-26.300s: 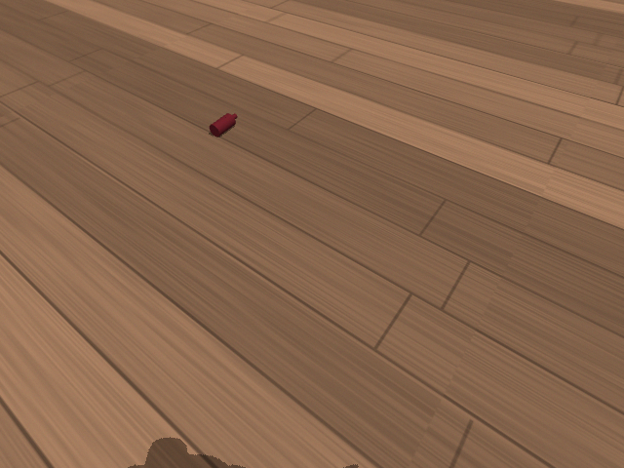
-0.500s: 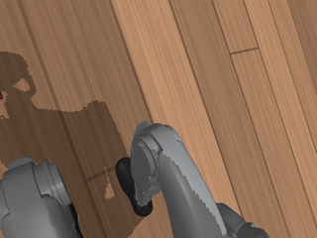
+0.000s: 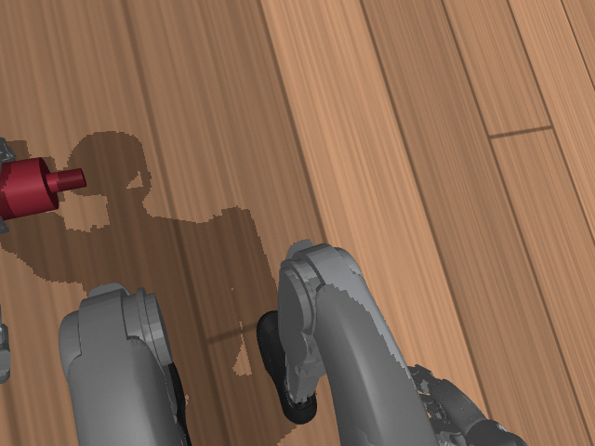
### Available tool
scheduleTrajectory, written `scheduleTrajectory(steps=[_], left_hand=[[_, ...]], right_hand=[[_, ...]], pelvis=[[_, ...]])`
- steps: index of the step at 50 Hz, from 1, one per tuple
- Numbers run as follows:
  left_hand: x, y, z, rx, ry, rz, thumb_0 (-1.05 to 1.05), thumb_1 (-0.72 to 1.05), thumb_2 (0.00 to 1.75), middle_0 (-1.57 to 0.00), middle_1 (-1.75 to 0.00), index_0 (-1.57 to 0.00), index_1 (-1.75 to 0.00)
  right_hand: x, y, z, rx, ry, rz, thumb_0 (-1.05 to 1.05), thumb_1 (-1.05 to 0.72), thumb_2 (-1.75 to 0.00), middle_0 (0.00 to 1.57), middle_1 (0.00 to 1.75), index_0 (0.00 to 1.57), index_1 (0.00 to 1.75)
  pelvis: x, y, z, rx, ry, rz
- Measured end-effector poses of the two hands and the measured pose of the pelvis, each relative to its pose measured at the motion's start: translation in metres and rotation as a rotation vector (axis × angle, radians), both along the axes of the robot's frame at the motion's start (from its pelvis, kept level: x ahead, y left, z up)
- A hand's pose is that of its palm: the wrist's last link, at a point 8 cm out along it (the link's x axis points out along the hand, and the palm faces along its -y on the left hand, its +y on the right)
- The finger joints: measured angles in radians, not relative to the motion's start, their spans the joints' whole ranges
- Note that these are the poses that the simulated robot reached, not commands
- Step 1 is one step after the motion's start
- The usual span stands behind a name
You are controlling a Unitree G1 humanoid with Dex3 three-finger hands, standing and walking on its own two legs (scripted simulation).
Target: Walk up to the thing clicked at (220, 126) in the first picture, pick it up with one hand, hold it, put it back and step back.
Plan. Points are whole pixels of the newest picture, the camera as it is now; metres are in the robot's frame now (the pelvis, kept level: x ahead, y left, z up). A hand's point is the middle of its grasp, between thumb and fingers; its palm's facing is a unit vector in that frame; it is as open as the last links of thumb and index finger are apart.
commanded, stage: settle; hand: left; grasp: from above
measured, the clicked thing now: (9, 190) +0.46 +0.31 -0.22
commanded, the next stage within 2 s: lift in 0.36 s
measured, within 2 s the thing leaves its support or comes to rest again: neither
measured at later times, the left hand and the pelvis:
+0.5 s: hand out of the picture +0.44 +0.33 -0.13, palm faces -0.44 -0.08 -0.89, open 9.9 cm; pelvis -0.01 +0.00 +0.03, yaw +4 degrees
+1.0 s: hand out of the picture +0.38 +0.33 -0.02, palm faces -0.46 -0.13 -0.88, open 10.0 cm; pelvis -0.01 +0.00 +0.11, yaw +7 degrees
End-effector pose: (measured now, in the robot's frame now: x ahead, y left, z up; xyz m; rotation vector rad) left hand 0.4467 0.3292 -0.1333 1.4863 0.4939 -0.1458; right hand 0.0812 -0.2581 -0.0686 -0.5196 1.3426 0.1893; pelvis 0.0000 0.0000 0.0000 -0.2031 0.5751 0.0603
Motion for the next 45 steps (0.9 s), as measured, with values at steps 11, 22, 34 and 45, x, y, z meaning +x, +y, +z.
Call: scheduleTrajectory(steps=[11,22,34,45], left_hand=[[-0.006,0.001,0.031,0.002,0.084,0.012,0.00,0.04,0.27,-0.82,-0.31,-0.84,-0.28],[-0.007,0.000,0.050,-0.008,0.067,-0.036,0.00,0.03,0.29,-0.83,-0.29,-0.85,-0.26],[-0.015,0.006,0.085,-0.009,0.079,0.002,0.00,0.03,0.29,-0.83,-0.28,-0.84,-0.26],[-0.044,0.007,0.140,-0.032,0.098,-0.009,0.00,0.03,0.31,-0.83,-0.28,-0.84,-0.27]], right_hand=[[0.003,0.000,-0.002,0.018,-0.007,-0.050,0.00,-0.92,-0.90,0.20,0.30,0.20,0.30],[-0.016,-0.010,0.010,-0.052,0.033,-0.107,0.00,-0.91,-0.90,0.20,0.30,0.20,0.30],[-0.021,-0.007,0.026,-0.059,0.028,-0.184,0.00,-0.92,-0.90,0.20,0.30,0.20,0.30],[0.003,0.000,0.054,-0.036,-0.037,-0.204,0.00,-0.92,-0.90,0.20,0.30,0.20,0.30]], pelvis=[[-0.004,-0.004,0.014,0.035,0.017,0.023],[-0.007,-0.004,0.023,0.040,0.019,0.035],[-0.007,-0.002,0.045,0.051,0.048,0.046],[-0.007,0.000,0.085,0.069,0.054,0.063]])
